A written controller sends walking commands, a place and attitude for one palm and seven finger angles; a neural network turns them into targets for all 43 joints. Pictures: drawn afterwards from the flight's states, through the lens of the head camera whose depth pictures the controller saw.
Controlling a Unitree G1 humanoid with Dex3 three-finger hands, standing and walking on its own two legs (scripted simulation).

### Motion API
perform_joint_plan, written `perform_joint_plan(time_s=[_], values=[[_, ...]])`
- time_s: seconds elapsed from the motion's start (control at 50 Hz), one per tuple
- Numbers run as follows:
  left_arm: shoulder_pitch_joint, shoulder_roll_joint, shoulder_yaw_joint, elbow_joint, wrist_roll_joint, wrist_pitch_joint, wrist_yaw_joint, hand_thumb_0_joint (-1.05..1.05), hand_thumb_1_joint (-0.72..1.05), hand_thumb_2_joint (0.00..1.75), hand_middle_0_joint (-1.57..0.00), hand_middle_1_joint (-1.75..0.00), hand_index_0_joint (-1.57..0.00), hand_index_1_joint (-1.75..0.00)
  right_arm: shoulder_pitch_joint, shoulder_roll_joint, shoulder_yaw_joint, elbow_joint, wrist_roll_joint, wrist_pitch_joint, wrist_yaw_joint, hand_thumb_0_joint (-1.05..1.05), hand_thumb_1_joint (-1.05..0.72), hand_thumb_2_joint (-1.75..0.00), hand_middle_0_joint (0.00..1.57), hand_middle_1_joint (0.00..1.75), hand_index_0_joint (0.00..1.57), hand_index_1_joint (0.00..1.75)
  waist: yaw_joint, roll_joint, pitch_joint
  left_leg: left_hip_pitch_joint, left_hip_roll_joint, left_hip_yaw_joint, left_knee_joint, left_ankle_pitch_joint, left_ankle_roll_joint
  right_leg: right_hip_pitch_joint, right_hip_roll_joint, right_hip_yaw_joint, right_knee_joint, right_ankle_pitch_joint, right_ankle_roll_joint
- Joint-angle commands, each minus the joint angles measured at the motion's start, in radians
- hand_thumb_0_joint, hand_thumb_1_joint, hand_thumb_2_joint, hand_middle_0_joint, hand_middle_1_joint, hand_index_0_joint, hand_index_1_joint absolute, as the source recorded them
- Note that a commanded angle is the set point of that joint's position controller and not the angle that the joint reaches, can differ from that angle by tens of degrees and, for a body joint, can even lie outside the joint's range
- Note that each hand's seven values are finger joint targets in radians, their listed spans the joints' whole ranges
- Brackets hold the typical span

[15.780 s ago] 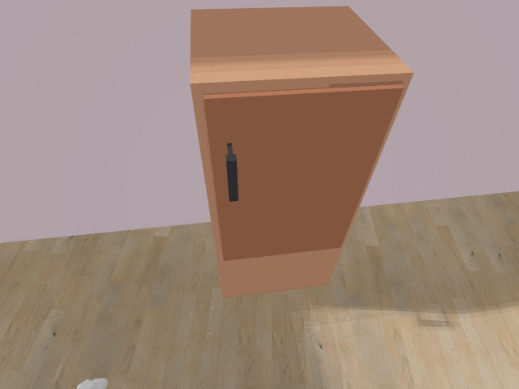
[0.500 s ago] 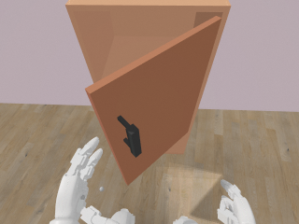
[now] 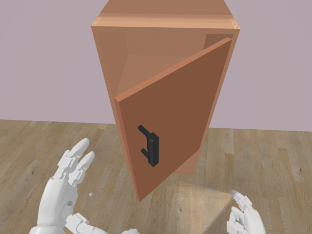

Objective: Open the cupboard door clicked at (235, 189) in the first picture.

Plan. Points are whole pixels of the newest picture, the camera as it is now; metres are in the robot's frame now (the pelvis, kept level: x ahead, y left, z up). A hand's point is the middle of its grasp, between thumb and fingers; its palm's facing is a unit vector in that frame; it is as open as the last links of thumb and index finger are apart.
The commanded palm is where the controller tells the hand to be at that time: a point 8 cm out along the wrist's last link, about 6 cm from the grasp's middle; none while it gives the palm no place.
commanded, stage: draw the hand back to the body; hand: left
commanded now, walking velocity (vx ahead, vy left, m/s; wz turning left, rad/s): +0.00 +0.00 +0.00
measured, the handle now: (148, 146) +0.34 +0.05 +0.05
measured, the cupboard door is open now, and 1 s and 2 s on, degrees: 45 45 45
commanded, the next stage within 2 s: step back with the hand held close in 1.22 s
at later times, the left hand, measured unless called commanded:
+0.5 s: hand (36, 171) +0.20 +0.23 +0.16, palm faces +0.29 -0.89 -0.36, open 13.2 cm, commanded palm +0.16 +0.28 +0.19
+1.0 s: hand (7, 138) +0.22 +0.26 +0.23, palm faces +0.47 -0.80 -0.38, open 7.8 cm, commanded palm +0.17 +0.30 +0.24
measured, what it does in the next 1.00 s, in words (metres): rises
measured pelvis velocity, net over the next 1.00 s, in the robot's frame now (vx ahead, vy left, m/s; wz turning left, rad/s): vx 0.03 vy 0.00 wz -0.02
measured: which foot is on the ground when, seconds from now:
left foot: down 0.00-1.00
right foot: down 0.00-1.00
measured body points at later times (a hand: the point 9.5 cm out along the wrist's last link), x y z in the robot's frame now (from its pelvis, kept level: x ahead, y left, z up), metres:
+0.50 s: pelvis +0.02 +0.02 +0.05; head +0.01 +0.01 +0.50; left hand +0.18 +0.28 +0.18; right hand +0.20 -0.19 -0.02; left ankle +0.03 +0.12 -0.67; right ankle +0.00 -0.12 -0.67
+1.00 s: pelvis +0.03 +0.00 +0.07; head +0.01 -0.02 +0.52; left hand +0.19 +0.30 +0.25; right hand +0.22 -0.22 -0.01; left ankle +0.03 +0.12 -0.67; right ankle +0.00 -0.12 -0.67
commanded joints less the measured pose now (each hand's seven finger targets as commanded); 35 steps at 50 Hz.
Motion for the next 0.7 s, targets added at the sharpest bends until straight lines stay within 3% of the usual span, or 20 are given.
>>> perform_joint_plan(time_s=[0.0,0.06,0.12,0.14,0.16,0.18,0.24,0.26,0.3,0.34,0.4,0.44,0.54,0.64,0.68], values=[[-0.064,0.143,0.098,-0.242,-0.016,-0.056,-0.019,0.00,-0.50,0.30,-0.15,-0.30,-0.15,-0.30,-0.104,-0.118,-0.044,-0.171,0.003,-0.083,-0.014,0.00,-0.90,-0.90,0.20,0.30,0.20,0.30,0.007,-0.026,-0.029,0.116,-0.034,-0.020,-0.223,0.050,0.021,0.040,0.044,0.019,-0.220,0.041,-0.022],[-0.050,0.146,0.133,-0.290,-0.039,-0.054,-0.015,0.00,-0.43,0.33,-0.15,-0.30,-0.15,-0.30,-0.104,-0.107,-0.038,-0.170,0.008,-0.101,-0.012,0.00,-0.90,-0.90,0.20,0.30,0.20,0.30,0.026,0.015,-0.062,0.169,-0.032,-0.023,-0.254,0.087,0.014,0.076,0.050,-0.002,-0.213,0.095,-0.026],[-0.034,0.143,0.149,-0.306,-0.055,-0.031,-0.020,0.00,-0.32,0.37,-0.16,-0.30,-0.16,-0.30,-0.114,-0.109,-0.034,-0.160,0.015,-0.112,-0.007,0.00,-0.90,-0.90,0.20,0.30,0.20,0.30,0.030,0.035,-0.054,0.195,-0.029,-0.030,-0.281,0.119,0.009,0.104,0.056,-0.016,-0.217,0.139,-0.027],[-0.016,0.276,0.153,-0.364,0.098,0.030,0.097,0.00,-0.29,0.39,-0.16,-0.30,-0.16,-0.30,-0.109,-0.107,-0.032,-0.170,0.003,-0.093,-0.034,0.00,-0.90,-0.90,0.20,0.30,0.20,0.30,0.065,0.039,-0.070,0.214,-0.019,-0.018,-0.330,0.125,0.013,0.140,0.024,0.043,-0.273,0.154,-0.039],[0.016,0.194,0.115,-0.374,0.113,0.071,0.149,0.00,-0.26,0.40,-0.16,-0.30,-0.16,-0.30,-0.105,-0.091,-0.024,-0.172,0.000,-0.086,-0.042,0.00,-0.90,-0.90,0.20,0.30,0.20,0.30,0.041,0.051,-0.030,0.236,-0.019,-0.014,-0.344,0.131,0.013,0.132,0.021,0.034,-0.295,0.157,-0.036],[0.034,0.162,0.091,-0.364,0.121,0.096,0.171,0.00,-0.22,0.42,-0.16,-0.30,-0.16,-0.30,-0.097,-0.091,-0.023,-0.166,-0.002,-0.084,-0.043,0.00,-0.90,-0.90,0.20,0.30,0.20,0.30,0.031,0.019,-0.004,0.236,-0.016,-0.022,-0.352,0.136,0.012,0.131,0.020,0.024,-0.300,0.163,-0.032],[0.016,0.172,0.094,-0.361,0.156,0.140,0.218,0.00,-0.12,0.47,-0.16,-0.30,-0.16,-0.30,-0.104,-0.101,-0.018,-0.142,-0.008,-0.074,-0.043,0.00,-0.90,-0.90,0.20,0.30,0.20,0.30,0.027,0.018,0.028,0.279,-0.008,-0.023,-0.385,0.173,0.013,0.171,0.021,0.015,-0.334,0.187,-0.028],[0.002,0.194,0.117,-0.349,0.162,0.146,0.232,0.00,-0.08,0.48,-0.16,-0.30,-0.16,-0.30,-0.105,-0.102,-0.019,-0.134,-0.009,-0.072,-0.046,0.00,-0.90,-0.90,0.20,0.30,0.20,0.30,0.026,-0.015,0.036,0.293,-0.006,-0.024,-0.399,0.172,0.014,0.185,0.021,0.014,-0.351,0.188,-0.027],[-0.016,0.230,0.161,-0.320,0.172,0.153,0.254,0.00,-0.01,0.51,-0.17,-0.30,-0.17,-0.30,-0.120,-0.109,-0.017,-0.118,-0.013,-0.074,-0.053,0.00,-0.90,-0.90,0.20,0.30,0.20,0.30,0.032,-0.043,0.049,0.314,-0.006,-0.023,-0.428,0.170,0.016,0.226,0.022,0.013,-0.384,0.184,-0.028],[-0.047,0.230,0.166,-0.344,0.177,0.152,0.264,0.00,0.06,0.54,-0.17,-0.30,-0.17,-0.30,-0.126,-0.105,-0.013,-0.112,-0.015,-0.081,-0.056,0.00,-0.90,-0.90,0.20,0.30,0.20,0.30,0.033,-0.034,0.045,0.355,-0.005,-0.025,-0.462,0.178,0.015,0.254,0.018,0.013,-0.400,0.192,-0.027],[-0.092,0.266,0.212,-0.366,0.181,0.149,0.278,0.00,0.17,0.58,-0.17,-0.30,-0.17,-0.30,-0.138,-0.111,-0.008,-0.087,-0.019,-0.096,-0.058,0.00,-0.90,-0.90,0.20,0.30,0.20,0.30,0.043,0.013,0.028,0.408,-0.006,-0.029,-0.504,0.223,0.011,0.321,0.017,0.013,-0.431,0.229,-0.031],[-0.087,0.259,0.218,-0.379,0.180,0.147,0.281,0.00,0.23,0.62,-0.18,-0.30,-0.18,-0.30,-0.140,-0.105,-0.004,-0.069,-0.021,-0.109,-0.054,0.00,-0.90,-0.90,0.20,0.30,0.20,0.30,0.045,0.028,0.026,0.444,-0.001,-0.036,-0.530,0.286,0.005,0.353,0.015,0.010,-0.444,0.263,-0.030],[-0.096,0.269,0.266,-0.347,0.173,0.149,0.277,0.00,0.41,0.69,-0.18,-0.30,-0.18,-0.30,-0.158,-0.110,-0.008,-0.026,-0.026,-0.122,-0.043,0.00,-0.90,-0.90,0.20,0.30,0.20,0.30,0.051,0.015,0.061,0.502,0.004,-0.026,-0.576,0.405,-0.004,0.422,0.017,0.007,-0.500,0.337,-0.027],[-0.129,0.295,0.339,-0.309,0.163,0.142,0.272,0.00,0.58,0.76,-0.19,-0.30,-0.19,-0.30,-0.184,-0.111,-0.016,0.002,-0.029,-0.115,-0.037,0.00,-0.90,-0.90,0.20,0.30,0.20,0.30,0.061,-0.020,0.088,0.537,0.003,-0.006,-0.621,0.430,-0.002,0.480,0.022,0.009,-0.552,0.379,-0.027],[-0.149,0.312,0.372,-0.311,0.159,0.136,0.271,0.00,0.65,0.80,-0.19,-0.30,-0.19,-0.30,-0.190,-0.110,-0.020,0.011,-0.031,-0.113,-0.036,0.00,-0.90,-0.90,0.20,0.30,0.20,0.30,0.064,-0.007,0.077,0.560,0.000,0.003,-0.634,0.442,0.000,0.503,0.021,0.013,-0.569,0.399,-0.027]])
